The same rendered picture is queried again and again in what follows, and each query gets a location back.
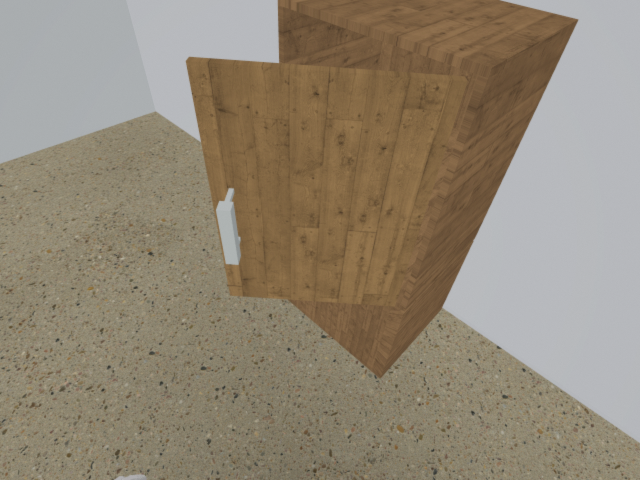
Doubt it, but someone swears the handle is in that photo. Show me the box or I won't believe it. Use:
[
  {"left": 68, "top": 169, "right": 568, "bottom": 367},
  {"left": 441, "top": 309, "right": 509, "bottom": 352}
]
[{"left": 216, "top": 188, "right": 241, "bottom": 265}]

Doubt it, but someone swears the cupboard door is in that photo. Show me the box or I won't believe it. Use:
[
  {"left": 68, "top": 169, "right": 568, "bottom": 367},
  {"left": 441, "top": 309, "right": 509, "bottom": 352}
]
[{"left": 186, "top": 57, "right": 468, "bottom": 307}]

